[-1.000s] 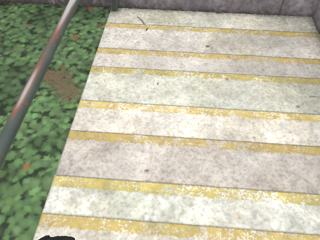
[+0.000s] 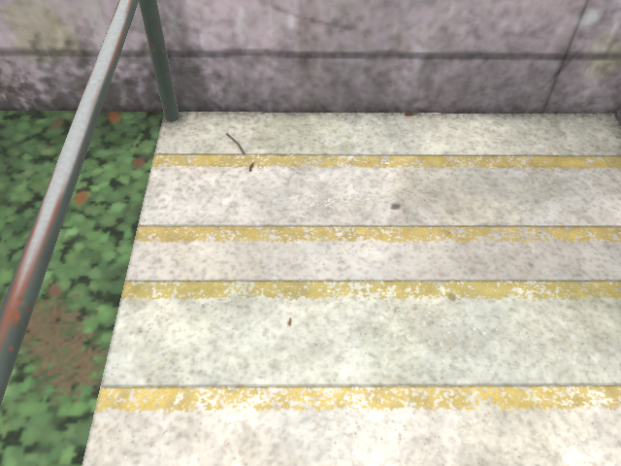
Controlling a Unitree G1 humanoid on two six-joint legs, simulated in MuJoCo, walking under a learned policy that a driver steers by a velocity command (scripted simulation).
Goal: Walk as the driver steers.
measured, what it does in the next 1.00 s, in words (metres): walks ahead, turning right: right foot, then left foot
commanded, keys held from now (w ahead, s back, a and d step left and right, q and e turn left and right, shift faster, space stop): w+e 0.98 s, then no key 0.02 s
